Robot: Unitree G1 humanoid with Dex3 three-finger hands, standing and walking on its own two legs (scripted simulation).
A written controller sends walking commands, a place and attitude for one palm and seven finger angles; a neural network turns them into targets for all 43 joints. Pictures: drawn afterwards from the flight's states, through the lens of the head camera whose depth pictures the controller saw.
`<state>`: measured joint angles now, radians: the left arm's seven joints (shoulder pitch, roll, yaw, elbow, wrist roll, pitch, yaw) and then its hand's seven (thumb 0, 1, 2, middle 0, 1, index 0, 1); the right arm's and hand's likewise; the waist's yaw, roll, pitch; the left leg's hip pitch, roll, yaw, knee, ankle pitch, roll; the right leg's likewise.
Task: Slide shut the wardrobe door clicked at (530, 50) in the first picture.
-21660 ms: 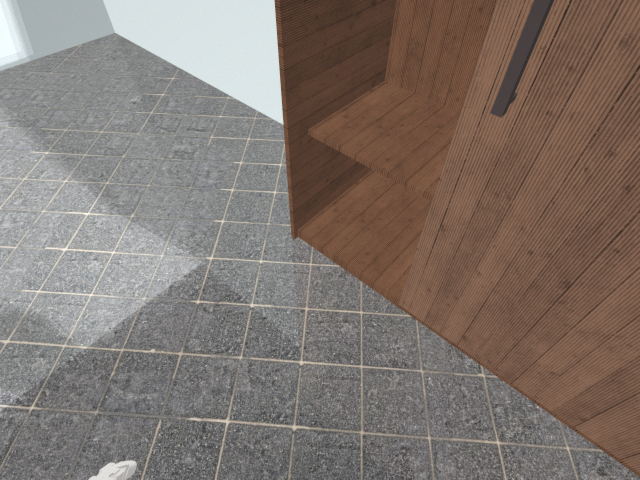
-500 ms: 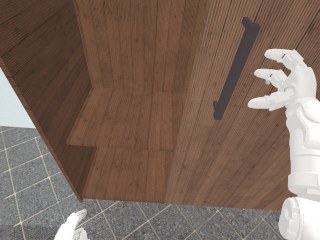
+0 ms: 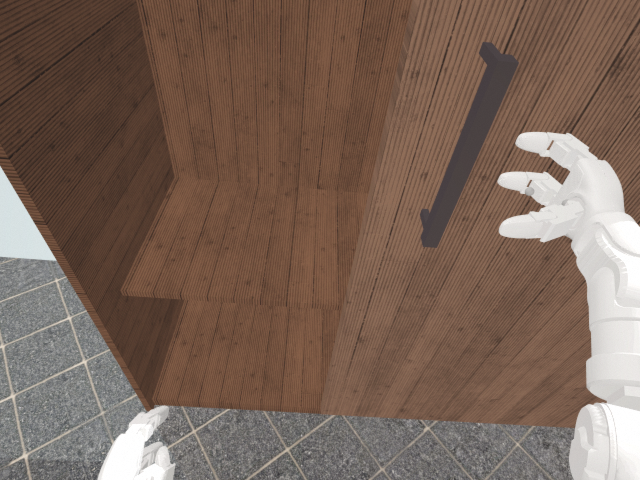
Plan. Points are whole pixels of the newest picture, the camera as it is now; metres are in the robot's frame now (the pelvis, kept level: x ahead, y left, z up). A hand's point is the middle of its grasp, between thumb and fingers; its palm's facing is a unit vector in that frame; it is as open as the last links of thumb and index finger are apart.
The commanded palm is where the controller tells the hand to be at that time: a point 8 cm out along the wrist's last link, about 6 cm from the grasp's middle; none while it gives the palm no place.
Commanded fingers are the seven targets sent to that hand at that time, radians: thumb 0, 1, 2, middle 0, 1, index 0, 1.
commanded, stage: move the hooked fingers beside the handle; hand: right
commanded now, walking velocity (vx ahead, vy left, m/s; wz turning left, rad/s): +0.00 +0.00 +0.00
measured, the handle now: (455, 158) +0.45 -0.11 +0.22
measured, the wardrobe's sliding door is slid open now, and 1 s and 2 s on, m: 0.51 0.51 0.51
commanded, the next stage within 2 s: feel for the door with the fingertips in 0.62 s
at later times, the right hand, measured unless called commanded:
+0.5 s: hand (520, 201) +0.39 -0.18 +0.22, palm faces +0.01 +1.00 -0.01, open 14.0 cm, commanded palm +0.36 -0.23 +0.23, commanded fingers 0.00 0.50 -0.30 0.30 1.20 0.30 1.20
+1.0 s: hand (484, 172) +0.41 -0.13 +0.23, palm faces -0.06 +1.00 +0.01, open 14.0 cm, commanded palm +0.38 -0.19 +0.22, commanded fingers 0.00 0.50 -0.30 0.30 1.20 0.30 1.20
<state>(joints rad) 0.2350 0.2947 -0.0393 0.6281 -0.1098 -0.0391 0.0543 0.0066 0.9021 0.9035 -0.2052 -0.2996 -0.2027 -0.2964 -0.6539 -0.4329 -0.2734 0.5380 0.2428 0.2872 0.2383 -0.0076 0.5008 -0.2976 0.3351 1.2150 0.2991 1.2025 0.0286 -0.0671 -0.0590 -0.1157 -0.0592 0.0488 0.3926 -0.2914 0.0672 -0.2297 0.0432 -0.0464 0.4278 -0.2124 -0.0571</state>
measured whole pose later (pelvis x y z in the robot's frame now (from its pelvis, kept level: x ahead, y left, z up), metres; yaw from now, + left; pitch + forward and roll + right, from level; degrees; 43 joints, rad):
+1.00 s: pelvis -0.01 -0.01 +0.00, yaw +1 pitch +0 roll +0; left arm 0.25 0.27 -0.04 0.69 -0.09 -0.07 0.04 0.01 0.90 0.90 -0.20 -0.30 -0.20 -0.30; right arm -0.70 -0.28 -0.21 0.50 0.22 0.19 0.11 -0.01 0.50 -0.30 0.32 1.21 0.30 1.20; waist 0.04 -0.06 -0.04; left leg -0.10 -0.05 0.04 0.38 -0.27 0.06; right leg -0.20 0.05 -0.06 0.39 -0.19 -0.06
